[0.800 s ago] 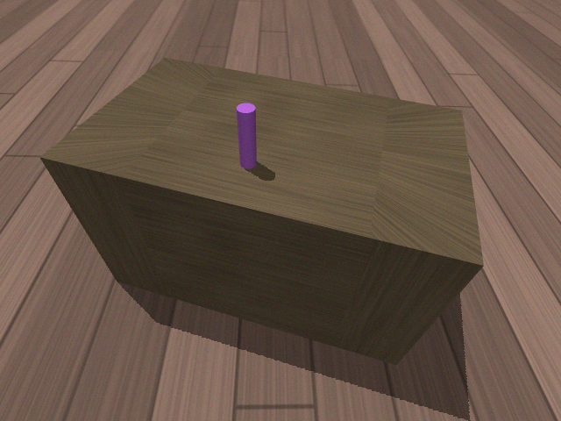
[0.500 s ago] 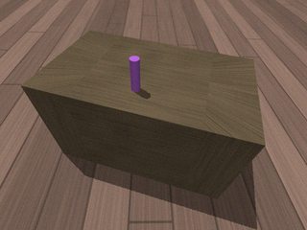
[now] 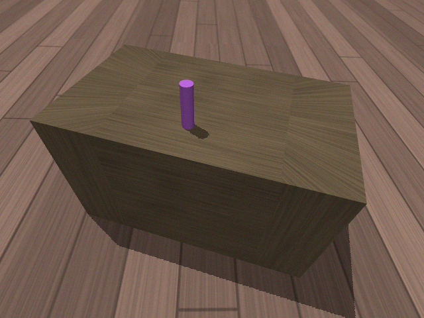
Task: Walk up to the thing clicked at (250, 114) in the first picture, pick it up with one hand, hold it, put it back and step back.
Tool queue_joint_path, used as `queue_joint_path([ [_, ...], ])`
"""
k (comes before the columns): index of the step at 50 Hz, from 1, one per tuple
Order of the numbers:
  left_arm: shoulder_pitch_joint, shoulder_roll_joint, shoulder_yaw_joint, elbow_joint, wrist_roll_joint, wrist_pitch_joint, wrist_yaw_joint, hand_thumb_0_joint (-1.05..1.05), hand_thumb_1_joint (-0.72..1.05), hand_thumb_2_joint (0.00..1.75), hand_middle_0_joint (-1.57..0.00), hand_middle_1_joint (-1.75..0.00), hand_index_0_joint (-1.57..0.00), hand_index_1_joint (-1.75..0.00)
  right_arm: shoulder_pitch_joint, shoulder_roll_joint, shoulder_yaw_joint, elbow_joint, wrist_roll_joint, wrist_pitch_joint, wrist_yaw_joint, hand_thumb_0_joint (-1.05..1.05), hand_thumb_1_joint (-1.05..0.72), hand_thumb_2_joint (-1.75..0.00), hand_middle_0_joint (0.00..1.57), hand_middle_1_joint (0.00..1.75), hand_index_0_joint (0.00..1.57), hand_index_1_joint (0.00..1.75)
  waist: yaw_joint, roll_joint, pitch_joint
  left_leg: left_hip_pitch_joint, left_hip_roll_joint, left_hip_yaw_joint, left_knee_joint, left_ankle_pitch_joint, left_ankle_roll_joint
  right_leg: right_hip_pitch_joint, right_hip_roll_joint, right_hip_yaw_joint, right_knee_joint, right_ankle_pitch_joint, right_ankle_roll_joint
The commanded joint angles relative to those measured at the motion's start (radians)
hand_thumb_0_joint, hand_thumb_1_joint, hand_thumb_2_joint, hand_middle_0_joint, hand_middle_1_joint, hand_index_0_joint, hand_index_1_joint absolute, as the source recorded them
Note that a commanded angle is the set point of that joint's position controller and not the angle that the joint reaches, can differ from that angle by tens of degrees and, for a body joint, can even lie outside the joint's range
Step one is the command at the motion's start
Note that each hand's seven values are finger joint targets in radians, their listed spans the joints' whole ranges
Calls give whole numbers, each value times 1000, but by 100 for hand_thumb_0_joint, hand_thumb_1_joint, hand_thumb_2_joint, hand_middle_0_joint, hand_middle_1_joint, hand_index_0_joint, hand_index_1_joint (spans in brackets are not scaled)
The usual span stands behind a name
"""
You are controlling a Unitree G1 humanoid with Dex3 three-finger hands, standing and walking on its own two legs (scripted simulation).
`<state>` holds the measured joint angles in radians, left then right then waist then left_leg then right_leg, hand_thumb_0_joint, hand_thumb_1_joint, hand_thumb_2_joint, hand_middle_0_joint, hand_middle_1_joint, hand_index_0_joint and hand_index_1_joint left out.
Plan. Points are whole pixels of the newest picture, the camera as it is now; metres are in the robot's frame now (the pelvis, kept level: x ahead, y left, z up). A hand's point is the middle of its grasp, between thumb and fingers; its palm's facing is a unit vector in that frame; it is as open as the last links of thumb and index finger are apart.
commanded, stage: stand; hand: left
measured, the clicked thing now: (187, 105) +0.78 +0.09 -0.05
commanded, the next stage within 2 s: walk up in 0.32 s
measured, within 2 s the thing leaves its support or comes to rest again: neither
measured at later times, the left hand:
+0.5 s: hand out of the picture +0.08 +0.26 -0.15, palm faces -0.11 -0.92 -0.37, open 7.4 cm
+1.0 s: hand (105, 294) +0.21 +0.23 -0.14, palm faces -0.17 -0.88 -0.44, open 7.4 cm
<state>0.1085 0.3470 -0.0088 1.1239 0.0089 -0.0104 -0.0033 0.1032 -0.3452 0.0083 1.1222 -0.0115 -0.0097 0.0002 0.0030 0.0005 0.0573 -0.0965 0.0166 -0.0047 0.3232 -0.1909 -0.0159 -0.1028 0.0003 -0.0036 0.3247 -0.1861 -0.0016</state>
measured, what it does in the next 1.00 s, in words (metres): walks ahead: right foot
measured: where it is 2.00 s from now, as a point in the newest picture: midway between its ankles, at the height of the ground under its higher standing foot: outside the picture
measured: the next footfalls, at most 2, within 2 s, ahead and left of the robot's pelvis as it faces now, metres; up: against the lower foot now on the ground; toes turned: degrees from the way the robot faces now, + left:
right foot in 0.60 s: +0.14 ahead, -0.17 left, +0.00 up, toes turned -8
left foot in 1.10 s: +0.35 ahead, +0.10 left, +0.00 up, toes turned -8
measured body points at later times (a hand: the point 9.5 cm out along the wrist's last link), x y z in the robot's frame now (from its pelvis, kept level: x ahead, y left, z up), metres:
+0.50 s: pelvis +0.02 -0.01 -0.01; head +0.03 -0.02 +0.44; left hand +0.09 +0.31 -0.13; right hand +0.06 -0.33 -0.13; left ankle -0.01 +0.13 -0.75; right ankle +0.02 -0.13 -0.72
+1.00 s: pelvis +0.16 -0.04 -0.02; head +0.19 -0.07 +0.43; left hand +0.22 +0.27 -0.11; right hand +0.20 -0.38 -0.14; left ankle +0.29 +0.11 -0.71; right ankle +0.10 -0.16 -0.75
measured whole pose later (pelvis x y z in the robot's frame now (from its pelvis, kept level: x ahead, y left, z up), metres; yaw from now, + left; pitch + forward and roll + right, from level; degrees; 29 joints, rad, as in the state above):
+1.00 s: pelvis +0.16 -0.04 -0.02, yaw -10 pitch -3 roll -2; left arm 0.41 0.37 0.04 0.86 0.01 -0.09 0.01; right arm 0.21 -0.44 -0.09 0.84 -0.06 0.04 0.07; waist 0.03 0.10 0.12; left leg -0.52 0.12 -0.05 0.85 -0.24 -0.01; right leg -0.10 0.03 0.04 0.49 -0.33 -0.01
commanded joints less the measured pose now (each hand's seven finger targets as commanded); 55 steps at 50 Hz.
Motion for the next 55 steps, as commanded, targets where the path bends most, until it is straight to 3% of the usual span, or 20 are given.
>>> queue_joint_path([
  [1, -36, 216, 45, -62, -3, -22, 14, 0, 90, 90, -20, -30, -20, -30, -31, -208, -45, -62, 5, -22, -11, 0, -90, -90, 20, 30, 20, 30, -3, 2, -86, 14, 113, -83, -46, 151, 37, 10, -126, 100, -41, 153, -28],
  [15, -24, 216, 44, -60, -5, -20, 14, 0, 90, 90, -20, -30, -20, -30, -24, -212, -45, -57, 5, -20, -10, 0, -90, -90, 20, 30, 20, 30, -2, 3, -73, 6, 113, -85, -50, 143, 36, 10, -124, 102, -45, 147, -29],
  [16, 46, 272, 93, -126, 13, -22, -10, 0, 90, 90, -20, -30, -20, -30, 19, -296, -99, -124, -21, -34, 5, 0, -90, -90, 20, 30, 20, 30, -20, 13, -130, 73, 66, -49, 38, -331, 92, -58, -56, 127, 14, -285, -59],
  [17, 41, 270, 98, -127, 25, -21, -18, 0, 90, 90, -20, -30, -20, -30, 54, -301, -110, -115, -29, -38, 11, 0, -90, -90, 20, 30, 20, 30, -34, 40, -65, 70, 94, -101, 21, -492, 118, -194, -66, 140, 55, -421, -70],
  [19, -41, 227, 98, -161, 23, -16, -29, 0, 90, 90, -20, -30, -20, -30, 132, -322, -127, -107, -26, -37, 15, 0, -90, -90, 20, 30, 20, 30, -91, 141, 40, 113, 239, -279, -146, -624, 194, -422, 12, 24, 312, -343, -35],
  [21, -49, 242, 107, -203, 27, -24, -27, 0, 90, 90, -20, -30, -20, -30, 129, -355, -143, -141, -34, -53, 12, 0, -90, -90, 20, 30, 20, 30, -86, 100, 131, 74, 399, -412, -221, -460, 284, -543, -53, 74, 512, -303, -21],
  [26, 125, 222, 110, -208, 11, -37, -61, 0, 90, 90, -20, -30, -20, -30, -5, -320, -143, -241, -39, -56, 28, 0, -90, -90, 20, 30, 20, 30, 18, 199, 34, 13, 268, -135, -109, -273, 212, -288, -92, 32, 338, -225, -16],
  [29, 275, 243, 136, -156, 17, -48, -45, 0, 90, 90, -20, -30, -20, -30, -23, -261, -130, -285, -35, -32, 37, 0, -90, -90, 20, 30, 20, 30, 75, 89, -37, -177, 124, 59, 196, -156, 138, 78, -1, -44, 144, 17, -8],
  [30, 388, 298, 159, -132, 18, -55, -29, 0, 90, 90, -20, -30, -20, -30, 16, -221, -116, -290, -29, -26, 38, 0, -90, -90, 20, 30, 20, 30, 121, -87, -94, -268, 65, 104, 444, -196, 109, 229, -6, 11, 112, -4, -11],
  [31, 443, 383, 186, -141, 28, -63, -10, 0, 90, 90, -20, -30, -20, -30, 44, -156, -91, -313, -24, -20, 41, 0, -90, -90, 20, 30, 20, 30, 142, -308, -72, -492, -31, 103, 667, -421, 68, 286, -164, 323, -1, -253, -61],
  [32, 352, 414, 180, -196, 27, -68, -7, 0, 90, 90, -20, -30, -20, -30, 90, -197, -100, -308, -16, -3, 38, 0, -90, -90, 20, 30, 20, 30, 84, -238, -64, -524, -42, -4, 774, -415, 39, 165, -363, 716, -178, -523, -169],
  [33, 273, 435, 177, -236, 19, -66, -9, 0, 90, 90, -20, -30, -20, -30, 87, -278, -122, -298, -22, 2, 32, 0, -90, -90, 20, 30, 20, 30, 55, -164, 46, -489, 25, -63, 794, -386, 39, 7, -401, 767, -187, -601, -248],
  [34, 229, 412, 171, -252, 7, -68, -9, 0, 90, 90, -20, -30, -20, -30, 85, -293, -128, -286, -22, -1, 34, 0, -90, -90, 20, 30, 20, 30, 40, -125, 108, -503, 61, -80, 803, -334, 41, -35, -379, 705, -186, -542, -261],
  [38, 221, 319, 144, -269, -14, -90, 7, 0, 90, 90, -20, -30, -20, -30, 205, -258, -125, -255, -13, 16, 51, 0, -90, -90, 20, 30, 20, 30, -8, -97, 63, -412, 89, -81, 754, -121, 42, -57, -219, 344, -98, -79, -124],
  [41, 272, 318, 145, -297, -12, -99, 15, 0, 90, 90, -20, -30, -20, -30, 166, -255, -135, -306, -33, 25, 63, 0, -90, -90, 20, 30, 20, 30, 10, -62, 53, -441, 99, -70, 697, -89, 10, -53, -226, 292, -60, 68, -189],
  [45, 334, 343, 151, -320, -7, -104, 31, 0, 90, 90, -20, -30, -20, -30, 81, -250, -146, -381, -49, 33, 74, 0, -90, -90, 20, 30, 20, 30, 36, -65, 75, -506, 113, -60, 602, -56, -9, -34, -227, 264, -21, 138, -197],
  [49, 323, 312, 131, -349, 2, -96, 43, 0, 90, 90, -20, -30, -20, -30, 43, -203, -131, -400, -39, 14, 63, 0, -90, -90, 20, 30, 20, 30, 37, -132, 45, -380, 89, -14, 438, -20, 17, -62, -190, 144, 117, 543, -178],
  [52, 291, 318, 120, -373, 2, -82, 48, 0, 90, 90, -20, -30, -20, -30, 55, -206, -138, -389, -28, 1, 50, 0, -90, -90, 20, 30, 20, 30, 26, -149, 3, -214, 41, 33, 331, 24, 46, -129, -155, 124, 228, 514, -154],
  [54, 253, 297, 115, -400, -2, -75, 55, 0, 90, 90, -20, -30, -20, -30, 193, -248, -153, -346, -31, -9, 42, 0, -90, -90, 20, 30, 20, 30, -58, -31, -83, 5, 21, 28, 178, 158, 88, -183, -103, 85, 453, 384, -105],
  [55, 304, 237, 96, -410, -15, -75, 56, 0, 90, 90, -20, -30, -20, -30, 253, -320, -173, -344, -36, -19, 32, 0, -90, -90, 20, 30, 20, 30, -85, 164, -144, 119, 141, -104, 112, 343, 138, -265, -11, 29, 681, 197, -52],
])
